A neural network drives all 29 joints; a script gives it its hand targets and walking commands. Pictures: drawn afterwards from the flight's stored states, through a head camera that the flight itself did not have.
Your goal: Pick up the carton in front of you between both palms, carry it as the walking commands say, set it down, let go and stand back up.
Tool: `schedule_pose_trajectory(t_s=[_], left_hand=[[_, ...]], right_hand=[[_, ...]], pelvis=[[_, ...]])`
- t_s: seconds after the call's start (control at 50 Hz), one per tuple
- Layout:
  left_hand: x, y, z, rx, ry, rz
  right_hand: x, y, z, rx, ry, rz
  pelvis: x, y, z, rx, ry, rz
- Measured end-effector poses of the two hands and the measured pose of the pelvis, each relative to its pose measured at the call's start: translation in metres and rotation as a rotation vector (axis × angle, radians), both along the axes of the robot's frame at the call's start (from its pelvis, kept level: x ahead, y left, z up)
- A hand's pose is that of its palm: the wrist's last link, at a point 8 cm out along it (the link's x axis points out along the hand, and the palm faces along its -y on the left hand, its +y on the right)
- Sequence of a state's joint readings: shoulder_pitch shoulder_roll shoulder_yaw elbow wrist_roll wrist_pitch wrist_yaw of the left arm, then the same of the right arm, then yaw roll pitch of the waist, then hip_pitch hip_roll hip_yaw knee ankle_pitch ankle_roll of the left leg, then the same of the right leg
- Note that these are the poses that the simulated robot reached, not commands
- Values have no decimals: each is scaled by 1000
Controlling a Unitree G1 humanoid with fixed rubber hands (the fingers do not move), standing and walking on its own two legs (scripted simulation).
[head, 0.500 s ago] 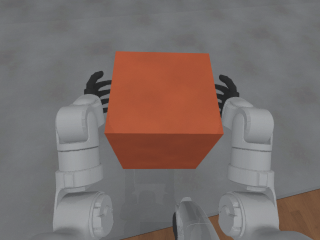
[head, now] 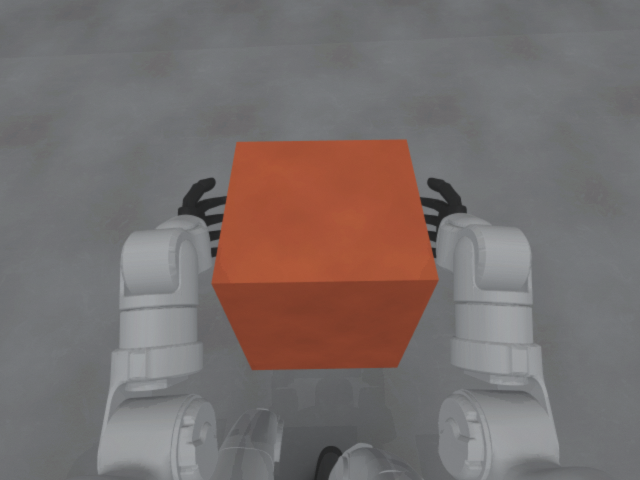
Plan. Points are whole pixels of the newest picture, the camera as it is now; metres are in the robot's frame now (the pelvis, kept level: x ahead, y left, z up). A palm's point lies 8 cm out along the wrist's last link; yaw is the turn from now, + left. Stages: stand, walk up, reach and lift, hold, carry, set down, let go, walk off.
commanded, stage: carry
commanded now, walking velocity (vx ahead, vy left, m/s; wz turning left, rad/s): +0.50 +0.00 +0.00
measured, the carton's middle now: (323, 263) +0.37 +0.02 -0.01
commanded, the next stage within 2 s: none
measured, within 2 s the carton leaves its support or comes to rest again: neither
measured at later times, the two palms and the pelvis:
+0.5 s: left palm (308, 9) +0.70 +0.06 +0.13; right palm (521, 40) +0.65 -0.23 +0.13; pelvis +0.34 -0.03 +0.02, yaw -6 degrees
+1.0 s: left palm out of the picture +0.93 +0.03 +0.12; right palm out of the picture +0.93 -0.27 +0.11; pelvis +0.66 -0.12 +0.03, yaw -1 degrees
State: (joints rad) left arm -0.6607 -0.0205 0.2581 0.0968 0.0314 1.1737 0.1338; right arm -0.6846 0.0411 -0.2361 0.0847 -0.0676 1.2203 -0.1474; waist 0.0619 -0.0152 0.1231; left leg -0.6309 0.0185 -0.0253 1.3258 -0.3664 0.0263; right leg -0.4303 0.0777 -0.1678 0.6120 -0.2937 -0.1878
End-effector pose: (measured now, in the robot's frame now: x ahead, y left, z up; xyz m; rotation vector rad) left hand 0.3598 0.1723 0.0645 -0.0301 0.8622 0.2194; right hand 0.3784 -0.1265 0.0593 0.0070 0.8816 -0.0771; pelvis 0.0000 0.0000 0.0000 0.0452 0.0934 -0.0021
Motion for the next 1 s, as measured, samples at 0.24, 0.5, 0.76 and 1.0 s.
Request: schedule_pose_trajectory(t_s=[0.24,0.5,0.76,1.0], left_hand=[[150,-38,-6,-14,-109,-64],[340,-112,68,-5,-189,-255],[453,-141,37,-35,-148,-64],[569,-147,52,-16,-171,-57]], right_hand=[[123,-38,-9,9,-110,-95],[272,-108,67,-30,-188,-209],[431,-141,41,8,-146,-103],[548,-147,50,9,-171,-83]], pelvis=[[165,-13,2,-4,0,-43],[343,-28,23,-50,-23,-94],[523,-109,8,-73,-22,-31],[663,-122,27,-29,-8,-19]])
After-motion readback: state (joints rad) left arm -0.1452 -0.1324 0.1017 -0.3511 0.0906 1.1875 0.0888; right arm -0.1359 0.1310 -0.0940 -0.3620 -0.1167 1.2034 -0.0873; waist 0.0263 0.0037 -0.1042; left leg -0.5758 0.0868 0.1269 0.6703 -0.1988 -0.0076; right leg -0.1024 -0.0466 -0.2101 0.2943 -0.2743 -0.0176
